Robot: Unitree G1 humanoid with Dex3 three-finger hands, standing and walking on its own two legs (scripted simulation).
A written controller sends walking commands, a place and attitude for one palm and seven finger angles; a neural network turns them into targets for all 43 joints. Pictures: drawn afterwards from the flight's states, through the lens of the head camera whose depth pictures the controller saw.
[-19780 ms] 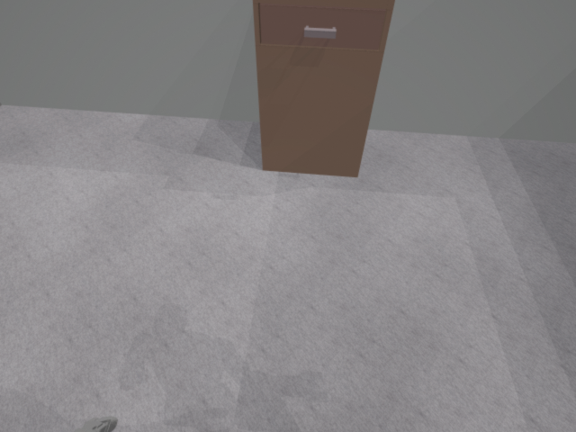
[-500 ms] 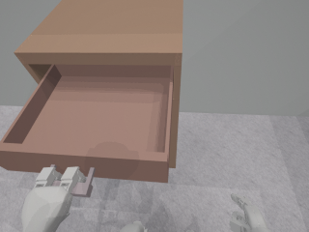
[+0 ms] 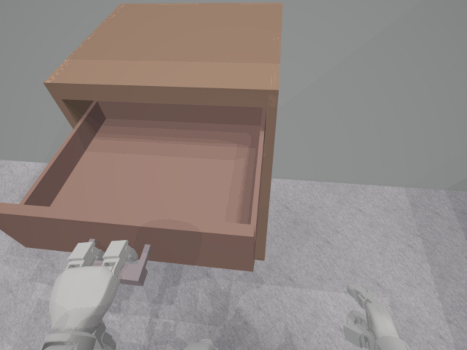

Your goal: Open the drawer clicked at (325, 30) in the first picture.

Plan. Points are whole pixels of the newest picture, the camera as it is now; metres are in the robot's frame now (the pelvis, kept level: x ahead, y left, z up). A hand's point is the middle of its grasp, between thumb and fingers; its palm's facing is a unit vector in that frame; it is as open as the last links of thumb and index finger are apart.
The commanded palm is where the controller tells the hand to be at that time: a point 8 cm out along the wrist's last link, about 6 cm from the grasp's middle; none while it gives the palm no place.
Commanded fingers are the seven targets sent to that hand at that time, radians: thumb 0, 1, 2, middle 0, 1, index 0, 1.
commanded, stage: lift the hand off the handle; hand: left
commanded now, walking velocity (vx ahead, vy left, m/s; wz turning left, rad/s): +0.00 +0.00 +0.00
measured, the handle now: (114, 259) +0.25 +0.23 +0.02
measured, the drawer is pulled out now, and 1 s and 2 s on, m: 0.30 0.30 0.30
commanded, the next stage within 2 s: draw the hand back to the body in 1.56 s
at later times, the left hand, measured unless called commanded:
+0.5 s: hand (107, 287) +0.21 +0.23 +0.02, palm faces -0.02 -0.11 -0.99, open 13.5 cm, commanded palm +0.20 +0.24 +0.09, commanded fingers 0.00 -0.50 0.30 -0.30 -1.20 -0.30 -1.20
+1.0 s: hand (74, 264) +0.22 +0.25 +0.10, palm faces +0.07 -0.13 -0.99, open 13.5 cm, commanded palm +0.19 +0.24 +0.16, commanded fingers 0.00 -0.50 0.30 -0.30 -1.20 -0.30 -1.20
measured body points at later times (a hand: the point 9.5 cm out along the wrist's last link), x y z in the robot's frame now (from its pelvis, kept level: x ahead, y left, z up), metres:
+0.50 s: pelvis -0.01 +0.01 +0.01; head +0.02 -0.02 +0.46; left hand +0.21 +0.23 +0.07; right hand +0.18 -0.21 -0.10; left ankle +0.02 +0.12 -0.68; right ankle -0.02 -0.08 -0.68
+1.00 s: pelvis +0.01 +0.02 +0.03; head +0.02 -0.01 +0.48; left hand +0.21 +0.25 +0.15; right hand +0.22 -0.19 -0.06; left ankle +0.02 +0.12 -0.68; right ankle -0.02 -0.08 -0.68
